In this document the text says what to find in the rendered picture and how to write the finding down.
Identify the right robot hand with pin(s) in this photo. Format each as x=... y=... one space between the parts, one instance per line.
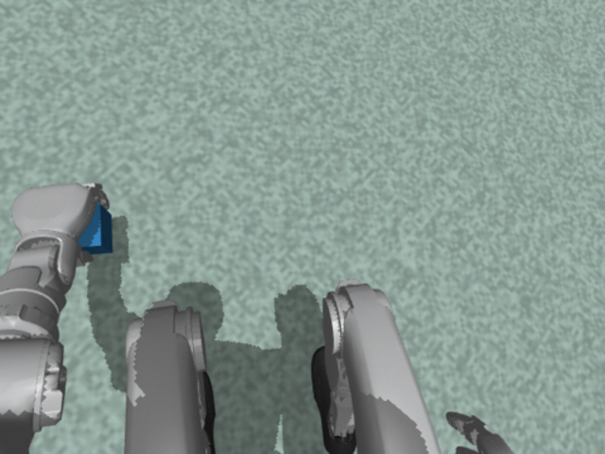
x=476 y=432

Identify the left robot hand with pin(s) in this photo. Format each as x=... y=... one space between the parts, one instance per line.
x=66 y=208

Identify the cube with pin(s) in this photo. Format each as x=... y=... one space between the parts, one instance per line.
x=97 y=237

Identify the right robot foot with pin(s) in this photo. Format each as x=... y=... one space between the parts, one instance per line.
x=321 y=389

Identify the left robot arm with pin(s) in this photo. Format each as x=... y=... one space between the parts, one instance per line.
x=32 y=296

